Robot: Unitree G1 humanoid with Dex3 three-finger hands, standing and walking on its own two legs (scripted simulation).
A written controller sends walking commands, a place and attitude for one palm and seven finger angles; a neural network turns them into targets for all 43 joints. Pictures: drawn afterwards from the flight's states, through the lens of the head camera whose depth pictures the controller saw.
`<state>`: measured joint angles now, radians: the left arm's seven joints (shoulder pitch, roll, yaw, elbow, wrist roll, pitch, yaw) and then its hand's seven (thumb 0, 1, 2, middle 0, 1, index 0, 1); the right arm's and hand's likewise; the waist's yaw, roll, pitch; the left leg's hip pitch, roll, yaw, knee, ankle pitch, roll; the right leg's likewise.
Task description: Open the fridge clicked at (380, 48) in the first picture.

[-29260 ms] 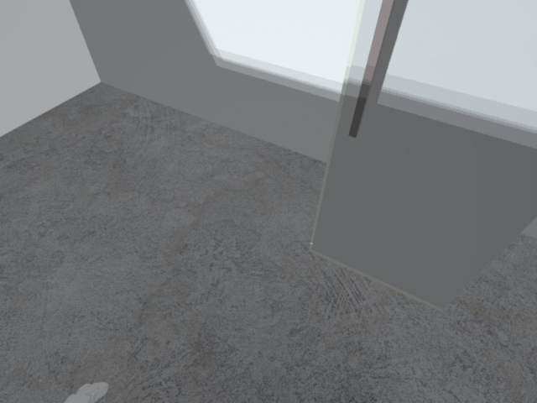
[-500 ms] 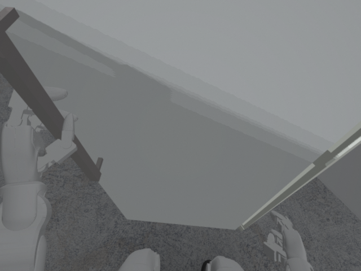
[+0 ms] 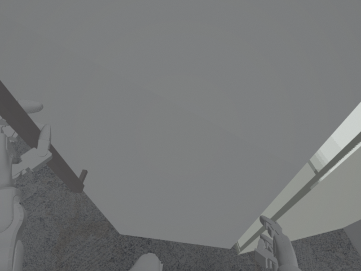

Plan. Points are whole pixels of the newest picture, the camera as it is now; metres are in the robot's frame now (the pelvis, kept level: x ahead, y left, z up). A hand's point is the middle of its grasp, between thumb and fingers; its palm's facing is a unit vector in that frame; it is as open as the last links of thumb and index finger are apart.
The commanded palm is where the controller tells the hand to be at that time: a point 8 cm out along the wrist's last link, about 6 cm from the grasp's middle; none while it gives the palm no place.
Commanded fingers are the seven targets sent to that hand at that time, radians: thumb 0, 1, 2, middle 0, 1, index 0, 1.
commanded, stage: stop walking and hold the door back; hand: left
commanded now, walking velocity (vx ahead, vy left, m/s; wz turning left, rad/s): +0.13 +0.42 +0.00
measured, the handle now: (45, 136) +0.31 +0.27 +0.16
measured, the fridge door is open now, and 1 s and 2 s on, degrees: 71 71 66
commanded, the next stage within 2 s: loosen the grip on the handle in 0.86 s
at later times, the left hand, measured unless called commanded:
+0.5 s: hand (34, 150) +0.26 +0.25 +0.19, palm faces +0.36 -0.90 -0.24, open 5.8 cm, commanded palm +0.23 +0.29 +0.17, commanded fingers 0.00 0.90 0.90 -0.45 -1.40 -0.45 -1.40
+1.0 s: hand (39, 140) +0.28 +0.25 +0.19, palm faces +0.34 -0.92 -0.20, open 5.8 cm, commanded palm +0.23 +0.29 +0.17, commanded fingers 0.00 0.54 0.73 -0.45 -1.40 -0.45 -1.40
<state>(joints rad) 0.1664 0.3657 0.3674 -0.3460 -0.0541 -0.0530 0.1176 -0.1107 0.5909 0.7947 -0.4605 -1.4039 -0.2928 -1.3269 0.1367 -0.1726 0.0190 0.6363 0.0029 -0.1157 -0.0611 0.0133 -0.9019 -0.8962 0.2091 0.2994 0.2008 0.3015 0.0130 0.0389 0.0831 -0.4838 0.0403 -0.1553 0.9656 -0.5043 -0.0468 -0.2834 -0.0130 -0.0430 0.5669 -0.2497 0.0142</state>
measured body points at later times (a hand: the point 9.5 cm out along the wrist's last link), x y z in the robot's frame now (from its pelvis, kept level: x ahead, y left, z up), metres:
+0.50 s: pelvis -0.11 +0.00 +0.02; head -0.09 +0.02 +0.47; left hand +0.23 +0.30 +0.20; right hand +0.08 -0.19 -0.08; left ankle -0.11 +0.10 -0.73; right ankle -0.05 -0.12 -0.67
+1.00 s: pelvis -0.12 +0.00 +0.00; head -0.11 +0.01 +0.45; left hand +0.25 +0.30 +0.20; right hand +0.04 -0.29 -0.08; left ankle -0.08 +0.11 -0.73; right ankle -0.07 -0.13 -0.73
